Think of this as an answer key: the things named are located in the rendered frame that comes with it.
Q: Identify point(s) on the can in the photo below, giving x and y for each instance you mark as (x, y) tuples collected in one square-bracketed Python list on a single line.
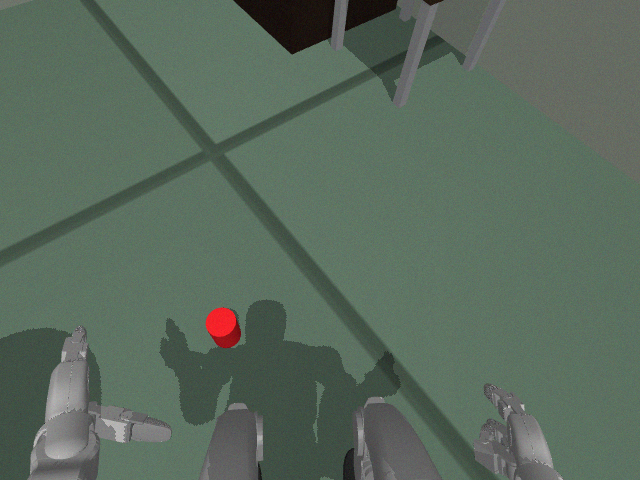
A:
[(223, 327)]

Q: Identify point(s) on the left robot hand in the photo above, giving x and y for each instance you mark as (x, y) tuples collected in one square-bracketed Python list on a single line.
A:
[(69, 392)]

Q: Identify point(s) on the right robot hand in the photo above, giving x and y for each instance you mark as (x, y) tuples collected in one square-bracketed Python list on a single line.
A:
[(521, 442)]

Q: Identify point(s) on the chair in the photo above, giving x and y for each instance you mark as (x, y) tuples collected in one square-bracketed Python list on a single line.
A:
[(419, 37)]

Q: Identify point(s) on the right robot arm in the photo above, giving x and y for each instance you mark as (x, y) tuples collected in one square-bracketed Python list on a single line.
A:
[(536, 471)]

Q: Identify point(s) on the left robot arm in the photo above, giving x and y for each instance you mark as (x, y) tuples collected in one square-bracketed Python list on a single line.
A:
[(66, 448)]

